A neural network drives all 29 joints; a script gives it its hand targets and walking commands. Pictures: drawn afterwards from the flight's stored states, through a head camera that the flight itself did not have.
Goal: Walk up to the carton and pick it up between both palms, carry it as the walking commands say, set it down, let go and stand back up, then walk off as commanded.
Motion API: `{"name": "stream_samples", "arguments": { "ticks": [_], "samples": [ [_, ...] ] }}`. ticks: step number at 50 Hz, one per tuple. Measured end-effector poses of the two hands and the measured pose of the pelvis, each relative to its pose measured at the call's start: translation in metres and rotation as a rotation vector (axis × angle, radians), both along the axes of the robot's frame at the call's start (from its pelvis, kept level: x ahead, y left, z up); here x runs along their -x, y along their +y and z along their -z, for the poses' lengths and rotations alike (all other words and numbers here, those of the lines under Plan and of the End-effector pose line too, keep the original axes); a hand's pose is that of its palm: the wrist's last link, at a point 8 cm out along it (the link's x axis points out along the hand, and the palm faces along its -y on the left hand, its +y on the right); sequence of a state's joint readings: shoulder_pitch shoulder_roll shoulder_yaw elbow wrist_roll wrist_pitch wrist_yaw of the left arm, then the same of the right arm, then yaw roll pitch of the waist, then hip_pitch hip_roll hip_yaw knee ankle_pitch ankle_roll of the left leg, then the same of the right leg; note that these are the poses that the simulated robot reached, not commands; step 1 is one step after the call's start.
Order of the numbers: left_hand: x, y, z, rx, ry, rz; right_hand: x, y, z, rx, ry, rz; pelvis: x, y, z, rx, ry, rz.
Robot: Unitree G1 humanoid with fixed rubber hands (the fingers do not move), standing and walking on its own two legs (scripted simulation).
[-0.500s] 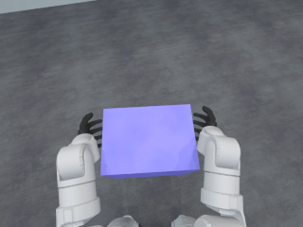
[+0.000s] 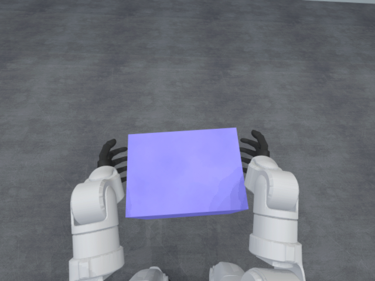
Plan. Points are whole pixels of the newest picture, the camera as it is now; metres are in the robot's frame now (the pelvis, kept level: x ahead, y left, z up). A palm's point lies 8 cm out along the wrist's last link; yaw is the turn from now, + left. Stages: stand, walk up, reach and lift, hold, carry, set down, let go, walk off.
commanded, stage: carry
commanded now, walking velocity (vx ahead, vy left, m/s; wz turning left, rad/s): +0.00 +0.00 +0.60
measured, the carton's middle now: (185, 179) +0.33 +0.00 -0.04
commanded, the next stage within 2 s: none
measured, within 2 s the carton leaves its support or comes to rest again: neither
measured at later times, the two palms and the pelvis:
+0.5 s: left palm out of the picture +0.20 +0.31 +0.08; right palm (174, 164) +0.31 +0.02 +0.08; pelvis -0.03 +0.07 +0.00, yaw +20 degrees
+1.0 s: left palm out of the picture +0.12 +0.32 +0.10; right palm (164, 198) +0.24 +0.04 +0.10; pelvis -0.10 +0.07 +0.01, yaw +21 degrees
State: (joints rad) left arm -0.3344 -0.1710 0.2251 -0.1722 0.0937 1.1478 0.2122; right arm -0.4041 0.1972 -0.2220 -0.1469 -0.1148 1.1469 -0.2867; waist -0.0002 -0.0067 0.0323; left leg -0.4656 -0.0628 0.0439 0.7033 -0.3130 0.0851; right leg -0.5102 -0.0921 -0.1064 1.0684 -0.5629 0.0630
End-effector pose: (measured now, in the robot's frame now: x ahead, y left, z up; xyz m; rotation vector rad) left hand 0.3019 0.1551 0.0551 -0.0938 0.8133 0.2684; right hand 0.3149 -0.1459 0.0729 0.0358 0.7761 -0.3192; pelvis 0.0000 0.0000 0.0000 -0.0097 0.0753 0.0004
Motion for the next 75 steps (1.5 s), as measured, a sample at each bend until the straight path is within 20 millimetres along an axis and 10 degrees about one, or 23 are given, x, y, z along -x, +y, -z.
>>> {"name": "stream_samples", "arguments": {
  "ticks": [12,20,29,47,75],
  "samples": [
    [0.027,0.027,-0.030,-0.103,-0.037,-0.046,0.010,0.028,-0.002,-0.080,-0.038,-0.067,0.015,0.015,-0.004,-0.014,-0.030,-0.078],
    [0.067,0.096,-0.048,-0.121,-0.058,-0.225,-0.004,0.107,-0.017,-0.103,-0.064,-0.249,0.019,0.038,-0.008,-0.054,-0.022,-0.266],
    [0.122,0.172,-0.014,-0.035,-0.013,-0.353,0.017,0.195,-0.006,-0.022,-0.019,-0.371,0.041,0.079,0.001,-0.011,-0.039,-0.357],
    [0.178,0.163,-0.033,-0.052,-0.026,-0.348,0.073,0.186,-0.022,-0.028,-0.034,-0.369,0.095,0.072,-0.010,-0.001,-0.055,-0.359],
    [0.209,0.162,-0.053,-0.074,-0.052,-0.381,0.097,0.189,-0.041,-0.038,-0.067,-0.400,0.113,0.069,-0.012,-0.012,-0.055,-0.391]
  ]
}}
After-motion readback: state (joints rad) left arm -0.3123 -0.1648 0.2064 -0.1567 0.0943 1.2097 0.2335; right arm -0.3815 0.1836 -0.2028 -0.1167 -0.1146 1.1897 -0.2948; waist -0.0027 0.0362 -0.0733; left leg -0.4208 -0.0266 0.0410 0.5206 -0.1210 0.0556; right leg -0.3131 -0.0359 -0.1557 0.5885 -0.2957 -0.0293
